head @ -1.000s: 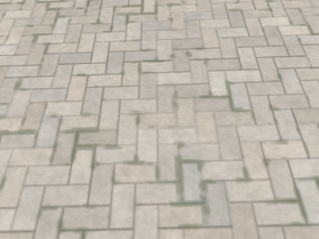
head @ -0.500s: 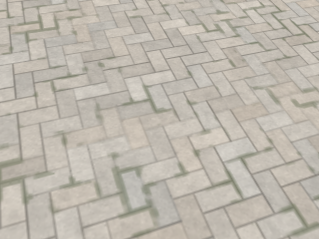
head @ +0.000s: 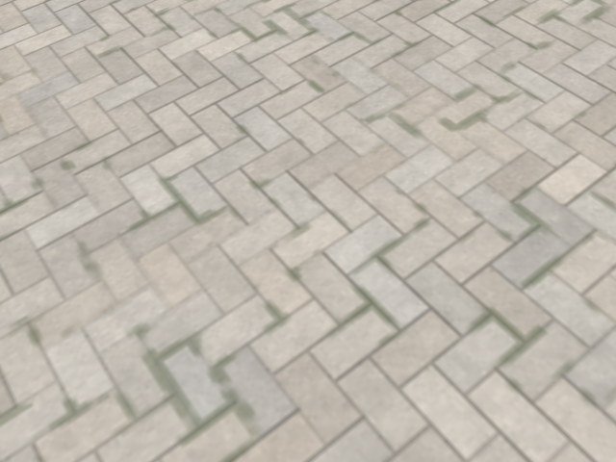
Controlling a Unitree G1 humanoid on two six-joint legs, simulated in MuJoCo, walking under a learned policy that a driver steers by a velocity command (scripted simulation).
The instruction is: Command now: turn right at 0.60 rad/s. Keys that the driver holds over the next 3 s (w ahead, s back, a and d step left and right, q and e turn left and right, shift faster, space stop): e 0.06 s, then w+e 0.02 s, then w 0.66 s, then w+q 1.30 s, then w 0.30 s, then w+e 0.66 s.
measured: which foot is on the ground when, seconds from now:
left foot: up 0.00-0.20, down 0.22-0.72, up 0.74-1.00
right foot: down 0.00-0.22, up 0.24-0.68, down 0.70-1.00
